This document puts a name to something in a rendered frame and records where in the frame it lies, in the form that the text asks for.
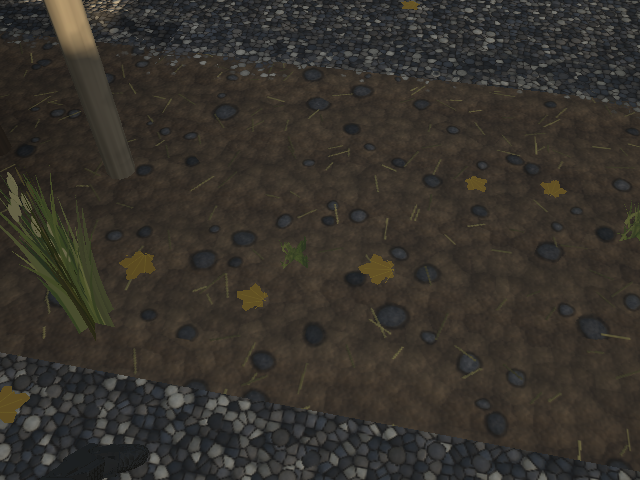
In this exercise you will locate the left robot hand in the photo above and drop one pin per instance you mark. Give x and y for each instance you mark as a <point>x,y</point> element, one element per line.
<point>96,463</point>

